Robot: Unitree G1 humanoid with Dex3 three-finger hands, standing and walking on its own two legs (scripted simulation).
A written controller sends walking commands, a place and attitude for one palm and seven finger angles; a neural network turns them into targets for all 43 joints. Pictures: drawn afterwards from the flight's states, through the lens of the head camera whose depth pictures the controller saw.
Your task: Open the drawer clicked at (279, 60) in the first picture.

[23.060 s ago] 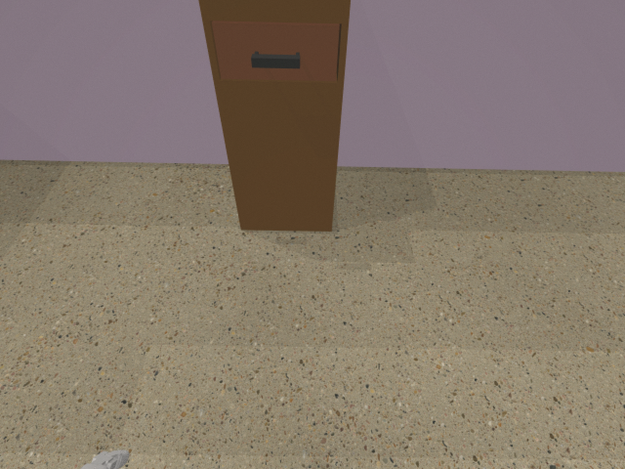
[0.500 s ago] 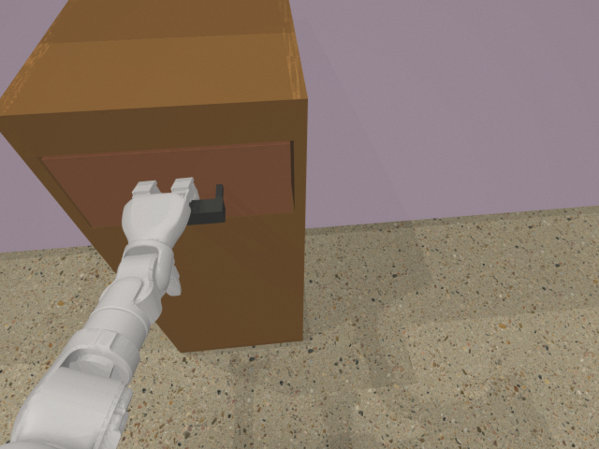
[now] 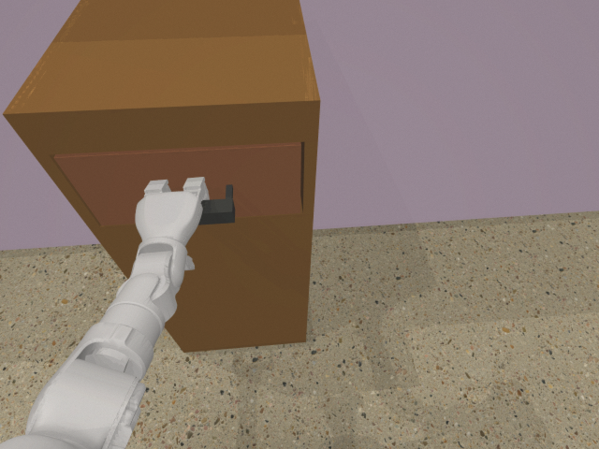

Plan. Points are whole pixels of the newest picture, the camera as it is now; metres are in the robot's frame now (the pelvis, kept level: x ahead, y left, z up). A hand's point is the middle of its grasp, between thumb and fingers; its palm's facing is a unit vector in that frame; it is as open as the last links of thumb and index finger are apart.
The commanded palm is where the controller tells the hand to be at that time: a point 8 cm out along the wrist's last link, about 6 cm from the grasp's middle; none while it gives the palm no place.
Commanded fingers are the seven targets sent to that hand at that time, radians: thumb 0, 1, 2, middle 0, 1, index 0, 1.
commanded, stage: close the thumb around the handle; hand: left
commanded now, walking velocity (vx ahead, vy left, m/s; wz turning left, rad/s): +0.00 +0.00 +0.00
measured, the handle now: (190, 202) +0.48 +0.18 +0.03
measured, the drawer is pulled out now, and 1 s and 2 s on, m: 0.00 0.03 0.21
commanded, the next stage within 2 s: pull the drawer open in 0.40 s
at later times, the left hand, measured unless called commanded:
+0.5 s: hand (182, 234) +0.43 +0.19 +0.01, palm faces -0.02 -0.04 -1.00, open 5.8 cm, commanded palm +0.40 +0.19 +0.08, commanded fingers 0.00 0.90 0.90 -0.40 -1.35 -0.40 -1.35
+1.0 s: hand (180, 249) +0.40 +0.18 +0.01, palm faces -0.01 -0.04 -1.00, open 5.9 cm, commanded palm +0.38 +0.19 +0.08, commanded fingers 0.00 0.90 0.90 -0.40 -1.35 -0.40 -1.35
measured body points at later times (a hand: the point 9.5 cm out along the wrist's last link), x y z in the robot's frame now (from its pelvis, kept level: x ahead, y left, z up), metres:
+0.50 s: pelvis +0.00 +0.00 +0.00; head +0.05 -0.01 +0.45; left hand +0.42 +0.18 +0.07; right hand +0.07 -0.26 -0.13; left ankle +0.00 +0.06 -0.70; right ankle -0.04 -0.09 -0.70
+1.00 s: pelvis +0.00 -0.01 +0.00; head +0.05 -0.02 +0.45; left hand +0.40 +0.18 +0.07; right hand +0.12 -0.26 -0.12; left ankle +0.00 +0.06 -0.70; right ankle -0.04 -0.09 -0.70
